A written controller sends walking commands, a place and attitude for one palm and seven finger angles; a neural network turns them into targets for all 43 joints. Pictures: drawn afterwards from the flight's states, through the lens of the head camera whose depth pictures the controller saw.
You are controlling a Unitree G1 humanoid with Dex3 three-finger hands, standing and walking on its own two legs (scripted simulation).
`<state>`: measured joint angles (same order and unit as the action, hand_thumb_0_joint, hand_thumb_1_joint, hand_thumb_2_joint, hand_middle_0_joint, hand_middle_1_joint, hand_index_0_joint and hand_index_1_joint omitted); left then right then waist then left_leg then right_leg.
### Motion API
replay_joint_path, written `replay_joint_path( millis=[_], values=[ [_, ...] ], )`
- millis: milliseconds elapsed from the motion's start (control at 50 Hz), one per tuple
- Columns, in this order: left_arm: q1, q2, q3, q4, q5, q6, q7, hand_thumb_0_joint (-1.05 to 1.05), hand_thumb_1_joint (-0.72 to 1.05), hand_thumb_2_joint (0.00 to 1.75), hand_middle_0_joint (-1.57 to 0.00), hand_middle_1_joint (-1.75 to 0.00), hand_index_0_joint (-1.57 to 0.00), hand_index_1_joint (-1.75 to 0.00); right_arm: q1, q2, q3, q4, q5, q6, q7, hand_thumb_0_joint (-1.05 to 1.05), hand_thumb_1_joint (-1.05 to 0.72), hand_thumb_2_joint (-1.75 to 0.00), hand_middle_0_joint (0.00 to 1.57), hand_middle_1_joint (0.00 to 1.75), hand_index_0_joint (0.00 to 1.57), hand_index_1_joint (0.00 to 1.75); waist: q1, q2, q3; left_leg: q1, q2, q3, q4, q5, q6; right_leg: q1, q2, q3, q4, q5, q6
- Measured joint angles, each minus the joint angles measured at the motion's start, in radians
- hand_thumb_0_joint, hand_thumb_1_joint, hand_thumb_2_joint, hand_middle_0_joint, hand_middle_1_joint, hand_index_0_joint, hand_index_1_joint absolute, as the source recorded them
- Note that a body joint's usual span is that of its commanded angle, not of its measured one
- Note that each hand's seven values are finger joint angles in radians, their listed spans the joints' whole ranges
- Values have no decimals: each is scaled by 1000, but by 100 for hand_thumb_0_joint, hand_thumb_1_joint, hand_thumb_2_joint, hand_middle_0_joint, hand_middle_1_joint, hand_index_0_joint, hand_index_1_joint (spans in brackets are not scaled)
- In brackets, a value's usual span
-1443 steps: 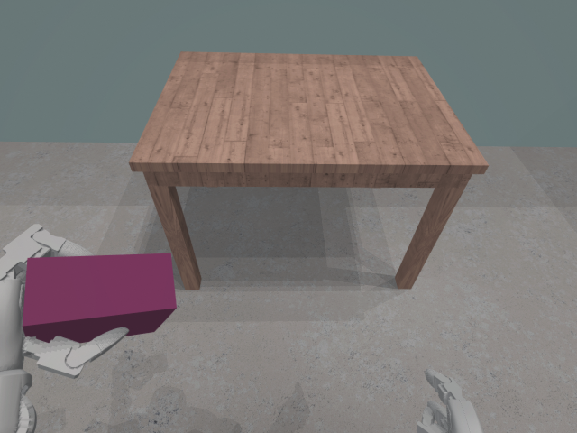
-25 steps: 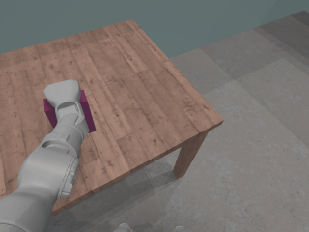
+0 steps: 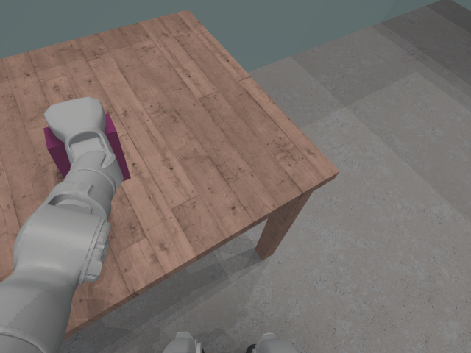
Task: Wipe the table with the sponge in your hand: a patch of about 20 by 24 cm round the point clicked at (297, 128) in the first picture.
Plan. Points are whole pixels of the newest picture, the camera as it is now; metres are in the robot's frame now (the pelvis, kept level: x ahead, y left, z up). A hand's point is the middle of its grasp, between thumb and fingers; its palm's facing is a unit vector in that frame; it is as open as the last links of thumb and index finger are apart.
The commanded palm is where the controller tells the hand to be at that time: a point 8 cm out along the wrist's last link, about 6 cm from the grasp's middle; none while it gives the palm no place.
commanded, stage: wipe back along the third lane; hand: left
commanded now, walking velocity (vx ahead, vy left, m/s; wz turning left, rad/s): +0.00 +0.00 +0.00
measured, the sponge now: (94, 163) +0.47 +0.25 -0.02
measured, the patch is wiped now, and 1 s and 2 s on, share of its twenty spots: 1.00 1.00 1.00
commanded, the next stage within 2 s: none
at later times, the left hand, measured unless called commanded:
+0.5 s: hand (91, 158) +0.45 +0.23 +0.03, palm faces -0.06 +0.00 -1.00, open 10.3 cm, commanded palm +0.41 +0.19 +0.06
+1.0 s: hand (104, 180) +0.40 +0.20 +0.03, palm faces -0.07 +0.00 -1.00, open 10.3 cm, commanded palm +0.36 +0.17 +0.06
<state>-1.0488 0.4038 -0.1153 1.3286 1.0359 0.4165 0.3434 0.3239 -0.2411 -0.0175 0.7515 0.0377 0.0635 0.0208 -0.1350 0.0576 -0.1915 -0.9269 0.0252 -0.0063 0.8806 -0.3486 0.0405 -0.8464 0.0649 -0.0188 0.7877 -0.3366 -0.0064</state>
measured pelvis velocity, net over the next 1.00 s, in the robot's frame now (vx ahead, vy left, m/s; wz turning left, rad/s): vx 0.05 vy -0.01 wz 0.06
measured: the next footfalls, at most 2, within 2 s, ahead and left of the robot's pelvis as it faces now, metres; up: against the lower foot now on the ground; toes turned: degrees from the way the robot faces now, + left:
none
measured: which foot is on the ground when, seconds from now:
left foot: down 0.00-1.00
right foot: down 0.00-1.00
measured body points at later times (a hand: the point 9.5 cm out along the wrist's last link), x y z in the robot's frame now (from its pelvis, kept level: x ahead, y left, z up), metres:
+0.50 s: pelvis +0.04 +0.01 +0.02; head +0.09 +0.02 +0.47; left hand +0.45 +0.23 +0.09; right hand +0.18 -0.23 -0.10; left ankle +0.03 +0.09 -0.69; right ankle +0.01 -0.12 -0.69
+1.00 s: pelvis +0.05 -0.01 +0.03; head +0.07 -0.01 +0.48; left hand +0.40 +0.20 +0.09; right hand +0.22 -0.23 -0.09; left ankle +0.03 +0.09 -0.69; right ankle +0.01 -0.12 -0.69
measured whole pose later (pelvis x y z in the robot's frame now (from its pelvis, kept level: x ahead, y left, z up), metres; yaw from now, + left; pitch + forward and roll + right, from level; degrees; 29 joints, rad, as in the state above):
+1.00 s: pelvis +0.05 -0.01 +0.03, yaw +3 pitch +11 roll -2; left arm -0.52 0.14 -0.36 0.81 0.98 0.57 0.37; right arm 0.12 -0.22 -0.01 0.70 0.07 0.25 0.05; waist 0.03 0.04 -0.18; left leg -0.52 -0.01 -0.02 0.68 -0.35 0.03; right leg -0.44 0.03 -0.03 0.61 -0.36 -0.02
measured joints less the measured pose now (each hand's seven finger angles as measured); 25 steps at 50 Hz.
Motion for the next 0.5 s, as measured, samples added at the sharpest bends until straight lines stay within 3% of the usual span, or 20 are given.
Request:
replay_joint_path(
  millis=[160, 320, 500],
  values=[
    [104, -53, -43, -90, -46, 10, 62, 0, -54, 110, -69, -137, -71, -139, 6, 15, -3, 28, 10, 24, 17, 1, -90, -90, 20, 30, 20, 30, 33, -9, -4, 77, -5, 5, -46, -1, 2, 78, -5, 6, -49, 1, 2],
    [204, -125, -85, -167, -70, 39, 80, -1, -51, 109, -65, -140, -67, -141, -57, 23, -9, 15, 15, 54, 29, 1, -90, -90, 20, 30, 20, 30, 75, -12, -15, 175, -16, 9, -102, -5, 5, 176, -15, 12, -104, -3, 5],
    [327, -204, -138, -287, -65, 74, 78, -1, -50, 108, -65, -140, -66, -142, -159, 23, -10, -22, 20, 105, 30, 1, -90, -90, 20, 30, 20, 30, 123, -23, -17, 284, -31, 2, -153, -11, 6, 287, -29, 6, -152, -15, 5]
  ],
)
